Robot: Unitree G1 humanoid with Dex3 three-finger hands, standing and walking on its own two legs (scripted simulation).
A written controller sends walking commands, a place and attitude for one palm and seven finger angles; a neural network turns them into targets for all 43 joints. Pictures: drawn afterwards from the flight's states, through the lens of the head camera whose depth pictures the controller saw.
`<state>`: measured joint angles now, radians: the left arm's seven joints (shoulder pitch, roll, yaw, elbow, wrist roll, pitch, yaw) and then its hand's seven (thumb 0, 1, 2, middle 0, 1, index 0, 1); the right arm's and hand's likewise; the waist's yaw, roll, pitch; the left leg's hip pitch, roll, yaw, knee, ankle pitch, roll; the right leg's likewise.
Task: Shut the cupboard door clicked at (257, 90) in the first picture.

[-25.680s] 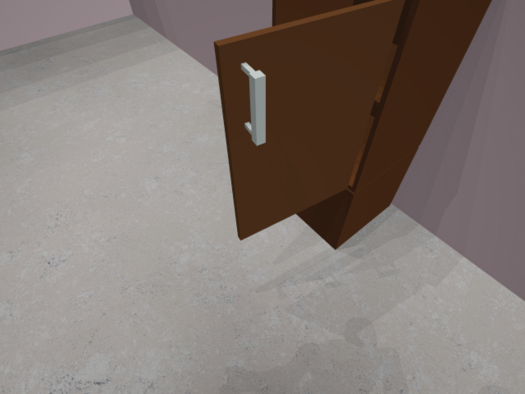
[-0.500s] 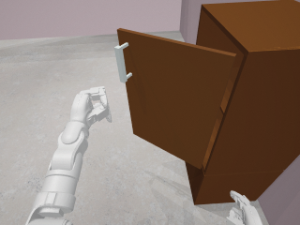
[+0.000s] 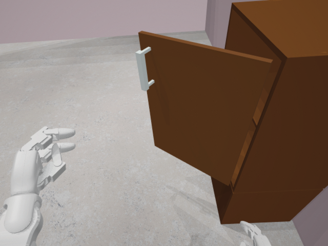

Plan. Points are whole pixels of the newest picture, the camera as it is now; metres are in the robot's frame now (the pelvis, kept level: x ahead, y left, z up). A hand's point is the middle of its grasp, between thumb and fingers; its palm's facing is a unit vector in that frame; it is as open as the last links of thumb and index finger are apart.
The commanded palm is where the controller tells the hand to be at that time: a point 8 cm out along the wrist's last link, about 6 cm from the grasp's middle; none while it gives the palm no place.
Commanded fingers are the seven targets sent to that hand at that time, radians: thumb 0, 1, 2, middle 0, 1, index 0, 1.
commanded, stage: draw the hand back to the body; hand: left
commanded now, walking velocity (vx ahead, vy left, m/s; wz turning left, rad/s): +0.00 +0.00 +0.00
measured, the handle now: (146, 69) +0.64 +0.12 +0.13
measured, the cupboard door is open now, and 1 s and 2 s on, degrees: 53 53 53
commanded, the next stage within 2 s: step back with the hand held close in 0.54 s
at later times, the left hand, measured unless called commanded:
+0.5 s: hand (35, 182) +0.19 +0.26 +0.15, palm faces +0.46 -0.80 -0.38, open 7.4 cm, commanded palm +0.14 +0.30 +0.17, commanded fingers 0.00 0.90 0.90 -0.20 -0.30 -0.20 -0.30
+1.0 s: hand (37, 181) +0.19 +0.26 +0.15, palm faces +0.34 -0.78 -0.52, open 7.4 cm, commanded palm +0.13 +0.30 +0.17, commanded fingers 0.00 0.90 0.90 -0.20 -0.30 -0.20 -0.30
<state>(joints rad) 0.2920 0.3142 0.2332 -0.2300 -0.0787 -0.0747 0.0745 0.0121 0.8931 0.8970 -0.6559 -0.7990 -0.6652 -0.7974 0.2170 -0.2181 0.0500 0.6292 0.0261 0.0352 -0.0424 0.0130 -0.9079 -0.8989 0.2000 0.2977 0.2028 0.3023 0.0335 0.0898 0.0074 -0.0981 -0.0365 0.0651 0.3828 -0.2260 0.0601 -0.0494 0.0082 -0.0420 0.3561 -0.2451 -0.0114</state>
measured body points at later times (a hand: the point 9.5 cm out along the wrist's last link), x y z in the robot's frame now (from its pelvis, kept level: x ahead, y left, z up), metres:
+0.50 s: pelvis +0.00 +0.00 +0.00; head -0.02 -0.02 +0.45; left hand +0.16 +0.30 +0.17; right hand +0.20 -0.21 -0.08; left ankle -0.01 +0.08 -0.74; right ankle -0.03 -0.11 -0.74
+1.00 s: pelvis -0.01 +0.01 -0.01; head +0.00 -0.01 +0.44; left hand +0.17 +0.30 +0.18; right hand +0.16 -0.25 -0.10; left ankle -0.01 +0.08 -0.74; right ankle -0.03 -0.11 -0.74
